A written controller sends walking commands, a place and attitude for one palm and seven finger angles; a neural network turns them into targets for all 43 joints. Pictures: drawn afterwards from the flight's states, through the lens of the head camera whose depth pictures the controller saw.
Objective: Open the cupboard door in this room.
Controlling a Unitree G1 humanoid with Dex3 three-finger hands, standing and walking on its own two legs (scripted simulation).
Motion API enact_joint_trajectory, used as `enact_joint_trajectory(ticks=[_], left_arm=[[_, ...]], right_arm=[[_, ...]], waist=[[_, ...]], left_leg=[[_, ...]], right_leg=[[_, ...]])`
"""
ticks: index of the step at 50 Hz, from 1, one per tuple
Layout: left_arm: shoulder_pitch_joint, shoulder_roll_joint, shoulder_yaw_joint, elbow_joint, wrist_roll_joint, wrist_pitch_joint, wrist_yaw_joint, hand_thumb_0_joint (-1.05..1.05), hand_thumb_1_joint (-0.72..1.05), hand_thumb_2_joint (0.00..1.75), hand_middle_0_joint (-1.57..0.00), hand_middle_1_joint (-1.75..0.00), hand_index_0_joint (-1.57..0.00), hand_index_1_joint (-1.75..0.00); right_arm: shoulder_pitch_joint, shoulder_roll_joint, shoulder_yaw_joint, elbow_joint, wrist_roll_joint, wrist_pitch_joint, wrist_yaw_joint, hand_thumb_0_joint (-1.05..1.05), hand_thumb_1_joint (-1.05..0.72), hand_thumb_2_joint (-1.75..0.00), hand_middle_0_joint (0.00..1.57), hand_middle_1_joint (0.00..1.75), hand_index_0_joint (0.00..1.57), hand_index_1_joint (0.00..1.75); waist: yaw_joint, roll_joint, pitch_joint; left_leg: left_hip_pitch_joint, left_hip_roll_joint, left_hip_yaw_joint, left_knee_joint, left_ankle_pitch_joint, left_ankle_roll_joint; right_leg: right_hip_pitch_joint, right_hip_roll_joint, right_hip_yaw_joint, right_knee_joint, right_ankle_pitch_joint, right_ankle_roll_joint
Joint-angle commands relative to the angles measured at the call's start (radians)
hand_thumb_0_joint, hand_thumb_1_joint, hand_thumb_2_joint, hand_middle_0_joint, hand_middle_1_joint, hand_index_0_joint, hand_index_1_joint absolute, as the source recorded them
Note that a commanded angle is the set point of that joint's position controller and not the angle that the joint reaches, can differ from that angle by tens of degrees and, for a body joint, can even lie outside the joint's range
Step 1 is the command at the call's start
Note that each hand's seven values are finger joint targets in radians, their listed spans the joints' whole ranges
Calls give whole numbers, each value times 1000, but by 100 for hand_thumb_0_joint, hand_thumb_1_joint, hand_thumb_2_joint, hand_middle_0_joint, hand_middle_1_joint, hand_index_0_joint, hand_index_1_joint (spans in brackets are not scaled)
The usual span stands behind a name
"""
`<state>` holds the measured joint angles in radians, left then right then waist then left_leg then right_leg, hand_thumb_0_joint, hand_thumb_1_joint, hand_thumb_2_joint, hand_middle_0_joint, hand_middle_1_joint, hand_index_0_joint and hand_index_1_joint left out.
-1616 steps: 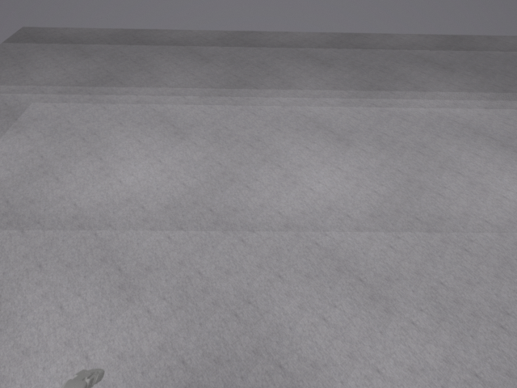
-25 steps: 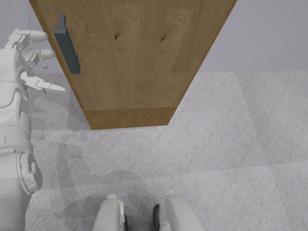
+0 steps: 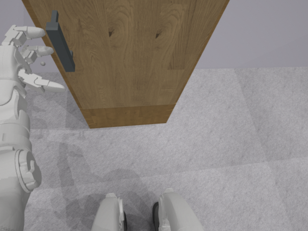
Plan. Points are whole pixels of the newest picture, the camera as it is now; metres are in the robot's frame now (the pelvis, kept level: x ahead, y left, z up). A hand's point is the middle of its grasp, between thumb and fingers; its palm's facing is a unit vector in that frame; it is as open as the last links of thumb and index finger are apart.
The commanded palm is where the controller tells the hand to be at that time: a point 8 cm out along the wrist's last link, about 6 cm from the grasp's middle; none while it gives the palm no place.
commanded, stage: slide the fingers in behind the handle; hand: left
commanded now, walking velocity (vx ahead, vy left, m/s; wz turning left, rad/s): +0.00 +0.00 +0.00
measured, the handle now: (63, 43) +0.57 +0.19 +0.06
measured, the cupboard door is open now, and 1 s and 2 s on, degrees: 0 0 0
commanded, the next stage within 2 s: close the thumb around the handle in 1.42 s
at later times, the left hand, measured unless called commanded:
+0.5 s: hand (59, 62) +0.51 +0.20 +0.06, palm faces +0.03 -1.00 -0.01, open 14.0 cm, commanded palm +0.49 +0.23 +0.06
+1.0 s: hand (73, 63) +0.51 +0.17 +0.06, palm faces +0.06 -1.00 -0.01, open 14.0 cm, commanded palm +0.48 +0.20 +0.06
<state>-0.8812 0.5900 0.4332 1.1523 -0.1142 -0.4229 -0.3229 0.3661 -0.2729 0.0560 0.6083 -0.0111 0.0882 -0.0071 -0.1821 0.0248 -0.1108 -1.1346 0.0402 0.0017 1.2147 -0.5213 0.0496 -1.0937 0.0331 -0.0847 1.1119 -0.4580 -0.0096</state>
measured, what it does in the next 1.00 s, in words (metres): stands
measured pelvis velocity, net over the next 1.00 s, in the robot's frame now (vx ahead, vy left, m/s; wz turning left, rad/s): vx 0.00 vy -0.01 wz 0.01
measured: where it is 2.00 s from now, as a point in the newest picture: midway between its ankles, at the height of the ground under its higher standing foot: outside the picture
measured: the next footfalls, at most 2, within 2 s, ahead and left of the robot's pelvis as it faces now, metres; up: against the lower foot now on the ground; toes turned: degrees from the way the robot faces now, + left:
none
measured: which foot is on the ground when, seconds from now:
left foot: down 0.00-1.00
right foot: down 0.00-1.00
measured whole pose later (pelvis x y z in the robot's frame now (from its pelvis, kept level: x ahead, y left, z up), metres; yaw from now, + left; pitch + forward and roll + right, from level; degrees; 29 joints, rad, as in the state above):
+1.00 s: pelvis +0.00 -0.01 +0.00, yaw +1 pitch +24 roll -4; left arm -0.87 0.42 0.34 1.14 -0.08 -0.48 -0.12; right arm 0.36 -0.25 0.03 0.61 -0.03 0.09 0.03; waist -0.18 0.03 -0.13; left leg -1.10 0.03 0.01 1.20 -0.52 0.04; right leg -1.07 0.03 -0.08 1.12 -0.47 -0.02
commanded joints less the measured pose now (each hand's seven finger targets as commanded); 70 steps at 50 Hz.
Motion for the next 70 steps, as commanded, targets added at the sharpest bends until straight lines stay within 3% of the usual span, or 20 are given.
enact_joint_trajectory(ticks=[1, 2, 8, 10, 17, 19, 25, 29, 32, 34, 35, 40, 44, 45, 51, 53, 55, 60, 67, 70], left_arm=[[-445, 209, -9, -220, -11, -68, 14, 0, -50, 30, -30, -120, -30, -120], [-426, 217, 10, -226, -9, -67, 22, 0, -50, 30, -30, -120, -30, -120], [-409, 216, 21, -222, 2, -67, 62, 0, -50, 30, -30, -120, -30, -120], [-398, 212, 19, -232, 8, -76, 69, 0, -50, 30, -30, -120, -30, -120], [-432, 154, -23, -223, 9, -85, 87, 0, -50, 30, -30, -120, -30, -120], [-398, 176, 4, -229, 8, -93, 91, 0, -50, 30, -30, -120, -30, -120], [-433, 73, -69, -211, 5, -86, 105, 0, -50, 30, -30, -120, -30, -120], [-443, 95, -42, -254, 14, -104, 135, 0, -50, 30, -30, -120, -30, -120], [-392, 107, -24, -253, 21, -115, 148, 0, -50, 30, -30, -120, -30, -120], [-392, 48, -64, -225, 21, -112, 153, 0, -50, 30, -30, -120, -30, -120], [-396, 65, -58, -211, 29, -109, 157, 0, -50, 30, -30, -120, -30, -120], [-404, 43, -65, -248, 27, -122, 177, 0, -50, 30, -30, -120, -30, -120], [-423, 33, -70, -217, 28, -127, 190, 0, -50, 30, -30, -120, -30, -120], [-401, 34, -67, -210, 30, -126, 192, 0, -50, 30, -30, -120, -30, -120], [-441, -22, -120, -217, 32, -136, 188, 0, -50, 30, -30, -120, -30, -120], [-448, 5, -101, -195, 31, -128, 189, 0, -50, 30, -30, -120, -30, -120], [-444, 29, -83, -219, 33, -135, 184, 0, -50, 30, -30, -120, -30, -120], [-423, -16, -115, -223, 25, -130, 176, 0, -50, 30, -30, -120, -30, -120], [-435, -2, -103, -197, 28, -125, 187, 0, -50, 30, -30, -120, -30, -120], [-422, 32, -76, -233, 29, -135, 186, 0, -50, 30, -30, -120, -30, -120]], right_arm=[[161, -197, -74, -39, 0, -17, -12, 0, -90, -90, 20, 30, 20, 30], [164, -196, -76, -39, -3, -17, -9, 0, -90, -90, 20, 30, 20, 30], [168, -193, -77, -46, -5, -12, -2, 0, -90, -90, 20, 30, 20, 30], [167, -190, -76, -51, -6, -11, -1, 0, -90, -90, 20, 30, 20, 30], [159, -184, -76, -49, -6, -13, 3, 0, -90, -90, 20, 30, 20, 30], [165, -186, -79, -50, -8, -13, 3, 0, -90, -90, 20, 30, 20, 30], [165, -180, -83, -38, -8, -9, 10, 0, -90, -90, 20, 30, 20, 30], [165, -175, -86, -43, -15, -12, 12, 0, -90, -90, 20, 30, 20, 30], [160, -173, -86, -48, -16, -7, 19, 0, -90, -90, 20, 30, 20, 30], [159, -167, -86, -48, -15, -6, 21, 0, -90, -90, 20, 30, 20, 30], [157, -172, -86, -46, -13, -2, 21, 0, -90, -90, 20, 30, 20, 30], [157, -167, -88, -51, -16, -4, 24, 0, -90, -90, 20, 30, 20, 30], [156, -167, -90, -41, -17, -7, 24, 0, -90, -90, 20, 30, 20, 30], [154, -168, -88, -48, -17, -7, 25, 0, -90, -90, 20, 30, 20, 30], [149, -164, -91, -38, -19, -13, 30, 0, -90, -90, 20, 30, 20, 30], [151, -168, -90, -35, -18, -14, 26, 0, -90, -90, 20, 30, 20, 30], [155, -167, -90, -38, -18, -14, 23, 0, -90, -90, 20, 30, 20, 30], [152, -163, -91, -38, -16, -11, 28, 0, -90, -90, 20, 30, 20, 30], [150, -167, -90, -35, -17, -11, 26, 0, -90, -90, 20, 30, 20, 30], [152, -168, -90, -44, -18, -11, 26, 0, -90, -90, 20, 30, 20, 30]], waist=[[-16, 192, -512], [0, 197, -528], [-1, 142, -511], [3, 153, -544], [-17, 147, -500], [-1, 158, -536], [-26, 126, -493], [-7, 166, -545], [9, 144, -566], [-10, 120, -517], [-8, 112, -504], [-1, 129, -550], [-17, 90, -490], [-4, 101, -501], [-23, 110, -510], [-29, 80, -488], [-12, 107, -541], [-17, 123, -528], [-22, 95, -485], [-3, 123, -551]], left_leg=[[472, 2, -102, -148, 403, -30], [479, 0, -99, -146, 419, -31], [444, -3, -90, -148, 411, -27], [462, -4, -86, -147, 433, -28], [438, -6, -83, -149, 394, -25], [463, -5, -85, -144, 436, -28], [468, -3, -94, -148, 428, -31], [491, -8, -90, -144, 459, -33], [487, -8, -83, -142, 481, -36], [465, -10, -81, -144, 462, -30], [451, -9, -81, -147, 434, -32], [478, -12, -80, -151, 452, -34], [427, -16, -73, -151, 384, -26], [419, -20, -69, -156, 380, -28], [430, -20, -72, -147, 362, -27], [383, -24, -63, -145, 325, -21], [408, -25, -64, -145, 361, -22], [451, -19, -71, -144, 409, -28], [407, -22, -72, -151, 350, -25], [439, -23, -69, -147, 399, -27]], right_leg=[[128, 15, 36, -104, 217, -15], [140, 16, 36, -103, 225, -17], [178, 16, 40, -108, 240, -13], [191, 17, 44, -105, 260, -13], [178, 16, 45, -111, 243, -11], [188, 17, 42, -100, 268, -16], [146, 17, 35, -106, 253, -11], [170, 14, 38, -97, 276, -16], [206, 15, 41, -95, 301, -15], [195, 16, 39, -101, 299, -13], [187, 15, 40, -102, 279, -12], [207, 14, 41, -101, 293, -14], [206, 14, 46, -112, 264, -12], [219, 13, 49, -113, 263, -12], [195, 12, 50, -113, 249, -14], [218, 11, 59, -122, 237, -10], [239, 11, 60, -111, 268, -12], [203, 14, 49, -107, 285, -14], [203, 13, 50, -116, 244, -12], [229, 13, 53, -104, 282, -15]])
